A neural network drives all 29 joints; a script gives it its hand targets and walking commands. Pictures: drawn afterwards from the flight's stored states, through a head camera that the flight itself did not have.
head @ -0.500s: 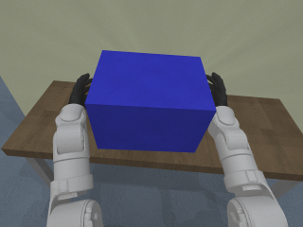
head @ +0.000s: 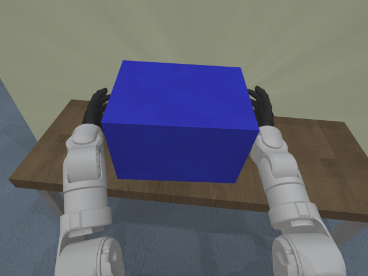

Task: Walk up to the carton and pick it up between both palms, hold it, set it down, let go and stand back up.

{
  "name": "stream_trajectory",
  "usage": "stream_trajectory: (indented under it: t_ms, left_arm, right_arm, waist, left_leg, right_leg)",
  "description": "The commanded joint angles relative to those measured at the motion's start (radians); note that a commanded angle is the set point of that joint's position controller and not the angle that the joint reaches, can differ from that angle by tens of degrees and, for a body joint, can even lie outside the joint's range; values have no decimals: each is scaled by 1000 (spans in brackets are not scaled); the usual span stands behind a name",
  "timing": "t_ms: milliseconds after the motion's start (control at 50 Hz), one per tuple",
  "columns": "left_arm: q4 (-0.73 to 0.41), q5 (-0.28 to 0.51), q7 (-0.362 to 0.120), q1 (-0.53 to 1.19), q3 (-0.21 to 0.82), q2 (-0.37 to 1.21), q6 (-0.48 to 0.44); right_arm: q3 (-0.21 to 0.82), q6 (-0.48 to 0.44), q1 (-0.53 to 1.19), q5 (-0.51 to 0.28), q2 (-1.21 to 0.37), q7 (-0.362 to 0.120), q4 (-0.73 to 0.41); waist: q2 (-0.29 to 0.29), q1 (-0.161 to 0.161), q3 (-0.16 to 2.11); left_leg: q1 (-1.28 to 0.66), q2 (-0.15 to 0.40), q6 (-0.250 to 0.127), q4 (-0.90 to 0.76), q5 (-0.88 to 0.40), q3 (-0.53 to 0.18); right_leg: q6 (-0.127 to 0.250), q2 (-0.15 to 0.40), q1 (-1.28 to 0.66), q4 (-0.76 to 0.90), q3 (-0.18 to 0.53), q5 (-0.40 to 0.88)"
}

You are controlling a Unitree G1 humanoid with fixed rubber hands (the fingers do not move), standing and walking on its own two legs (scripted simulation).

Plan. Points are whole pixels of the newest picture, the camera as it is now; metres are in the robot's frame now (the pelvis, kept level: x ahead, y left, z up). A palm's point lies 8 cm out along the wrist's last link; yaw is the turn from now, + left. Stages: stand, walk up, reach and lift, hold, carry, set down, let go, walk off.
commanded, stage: hold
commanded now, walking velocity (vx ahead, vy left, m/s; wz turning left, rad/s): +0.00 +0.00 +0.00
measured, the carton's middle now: (179, 122) +0.39 +0.00 +0.16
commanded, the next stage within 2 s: set down in 1.02 s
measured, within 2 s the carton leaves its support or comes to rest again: neither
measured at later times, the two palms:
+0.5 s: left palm (97, 131) +0.36 +0.17 +0.16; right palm (263, 126) +0.36 -0.17 +0.16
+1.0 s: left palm (96, 125) +0.37 +0.17 +0.17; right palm (263, 126) +0.36 -0.17 +0.17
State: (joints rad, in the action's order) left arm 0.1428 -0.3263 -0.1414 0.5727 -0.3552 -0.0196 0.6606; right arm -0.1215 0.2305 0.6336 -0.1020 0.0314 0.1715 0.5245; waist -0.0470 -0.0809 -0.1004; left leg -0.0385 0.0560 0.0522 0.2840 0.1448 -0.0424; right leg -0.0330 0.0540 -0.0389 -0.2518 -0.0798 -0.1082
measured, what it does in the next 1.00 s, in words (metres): stands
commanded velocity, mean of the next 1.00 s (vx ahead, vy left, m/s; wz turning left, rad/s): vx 0.00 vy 0.00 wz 0.00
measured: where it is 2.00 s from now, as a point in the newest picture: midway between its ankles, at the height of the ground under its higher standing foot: outside the picture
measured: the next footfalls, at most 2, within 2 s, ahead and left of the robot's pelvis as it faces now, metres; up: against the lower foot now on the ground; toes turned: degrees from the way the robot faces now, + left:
none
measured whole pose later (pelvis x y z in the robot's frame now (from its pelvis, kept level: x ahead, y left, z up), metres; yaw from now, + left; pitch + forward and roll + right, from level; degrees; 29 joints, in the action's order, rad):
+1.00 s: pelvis +0.00 +0.01 +0.00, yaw -1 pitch -10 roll -1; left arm 0.10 -0.34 -0.14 0.55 -0.34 -0.01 0.67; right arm -0.10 0.21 0.61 -0.12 0.05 0.17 0.50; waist -0.06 -0.09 -0.11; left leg -0.04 0.05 0.05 0.29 0.15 -0.03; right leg -0.04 0.06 -0.04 -0.23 -0.06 -0.10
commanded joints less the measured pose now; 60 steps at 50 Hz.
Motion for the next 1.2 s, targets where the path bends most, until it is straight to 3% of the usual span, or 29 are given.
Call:
stream_trajectory:
  t_ms: [0, 40, 160, 260, 300, 340, 420, 520, 580, 600, 740, 780, 820, 840, 880, 920, 960, 1000, 1020, 1060, 1140, 1160, 1180]
  left_arm:
    - [-108, 130, -118, 618, 394, 412, -75]
    - [-144, 147, -112, 631, 425, 439, -83]
    - [-195, 143, -98, 539, 446, 425, -65]
    - [-175, 119, -98, 505, 414, 409, -41]
    - [-190, 127, -96, 505, 424, 406, -44]
    - [-258, 160, -88, 530, 461, 424, -57]
    - [-307, 177, -71, 536, 519, 429, -68]
    - [-263, 172, -90, 518, 484, 398, -55]
    - [-180, 152, -106, 552, 451, 408, -58]
    - [-162, 152, -111, 547, 432, 398, -59]
    - [-213, 167, -111, 583, 445, 417, -80]
    - [-195, 156, -112, 573, 434, 405, -73]
    - [-124, 116, -117, 576, 401, 402, -58]
    - [-139, 122, -121, 565, 395, 401, -58]
    - [-149, 118, -121, 558, 403, 426, -54]
    - [-155, 131, -108, 567, 423, 430, -58]
    - [-218, 154, -93, 567, 461, 454, -68]
    - [-251, 165, -79, 553, 476, 437, -66]
    - [-211, 139, -88, 491, 521, 449, -68]
    - [-201, 138, -98, 475, 526, 453, -78]
    - [-166, 124, -102, 497, 473, 435, -122]
    - [-150, 117, -104, 506, 471, 424, -139]
    - [-120, 108, -108, 516, 447, 417, -158]
  right_arm:
    - [352, -56, 627, -44, -444, -142, -230]
    - [360, -67, 629, -52, -450, -142, -262]
    - [411, -66, 578, -92, -391, -147, -296]
    - [405, -56, 561, -83, -375, -156, -249]
    - [404, -65, 586, -90, -377, -161, -287]
    - [428, -81, 614, -112, -398, -161, -368]
    - [459, -76, 590, -139, -408, -156, -383]
    - [435, -42, 552, -109, -414, -144, -334]
    - [390, -35, 576, -76, -414, -148, -285]
    - [387, -35, 562, -64, -418, -149, -259]
    - [419, -54, 600, -86, -441, -131, -327]
    - [425, -46, 582, -88, -429, -130, -301]
    - [382, -39, 582, -56, -411, -137, -238]
    - [374, -42, 592, -60, -413, -144, -247]
    - [373, -55, 604, -58, -413, -151, -263]
    - [373, -68, 600, -62, -390, -157, -261]
    - [396, -86, 623, -91, -397, -158, -330]
    - [419, -87, 622, -118, -386, -155, -343]
    - [441, -89, 565, -92, -409, -156, -367]
    - [437, -92, 557, -74, -411, -161, -357]
    - [398, -138, 588, -30, -403, -168, -342]
    - [388, -159, 591, -14, -396, -167, -334]
    - [366, -180, 603, -3, -393, -169, -295]
  waist:
    - [40, -13, 329]
    - [61, -29, 400]
    - [78, -22, 407]
    - [54, 1, 310]
    - [55, 11, 349]
    - [58, 1, 417]
    - [102, 1, 462]
    - [52, -19, 405]
    - [63, -13, 344]
    - [39, -12, 335]
    - [44, -17, 406]
    - [36, -19, 363]
    - [50, -15, 286]
    - [27, -11, 299]
    - [52, -9, 328]
    - [65, -16, 350]
    - [88, -23, 434]
    - [91, -8, 445]
    - [85, 1, 448]
    - [92, 10, 450]
    - [64, 33, 354]
    - [57, 26, 352]
    - [64, 41, 307]
  left_leg:
    - [42, -113, -28, -44, -102, 130]
    - [8, -115, -14, -29, -163, 126]
    - [-42, -105, 25, 16, -349, 117]
    - [0, -93, 7, -12, -262, 119]
    - [-1, -94, 2, -18, -244, 118]
    - [-18, -95, 4, 0, -296, 117]
    - [-39, -103, 17, 27, -361, 109]
    - [10, -110, -2, -2, -233, 117]
    - [59, -110, -12, -24, -141, 125]
    - [53, -110, -18, -35, -128, 124]
    - [12, -122, -7, -10, -230, 119]
    - [12, -113, -4, -13, -233, 119]
    - [28, -109, -6, -37, -153, 124]
    - [26, -100, -14, -44, -143, 125]
    - [18, -97, -8, -41, -163, 124]
    - [-5, -94, 1, -26, -224, 117]
    - [-54, -96, 15, 9, -324, 109]
    - [-81, -94, 30, 28, -387, 104]
    - [-101, -107, 11, 13, -352, 108]
    - [-63, -110, 0, -2, -283, 123]
    - [42, -102, -25, -54, -126, 127]
    - [60, -97, -26, -58, -105, 129]
    - [88, -103, -33, -71, -47, 135]
  right_leg:
    - [5, -86, -152, 15, -43, 14]
    - [8, -93, -165, 8, -46, 67]
    - [11, -107, -169, -6, -46, 182]
    - [17, -106, -135, 14, -51, 81]
    - [16, -107, -143, 10, -47, 85]
    - [22, -108, -163, -3, -51, 136]
    - [19, -107, -159, -15, -46, 193]
    - [11, -92, -169, -7, -34, 141]
    - [12, -87, -149, 14, -32, 58]
    - [10, -87, -153, 17, -32, 45]
    - [-2, -87, -212, -7, -38, 194]
    - [3, -88, -198, 4, -38, 164]
    - [2, -87, -151, 20, -44, 54]
    - [7, -97, -147, 19, -50, 24]
    - [15, -97, -146, 20, -49, 32]
    - [24, -100, -130, 17, -49, 57]
    - [24, -112, -152, 5, -53, 132]
    - [20, -122, -145, 0, -55, 165]
    - [19, -126, -133, 10, -86, 137]
    - [23, -116, -143, 18, -75, 104]
    - [14, -102, -142, 25, -65, 19]
    - [10, -96, -148, 23, -65, 17]
    - [11, -90, -141, 25, -65, -26]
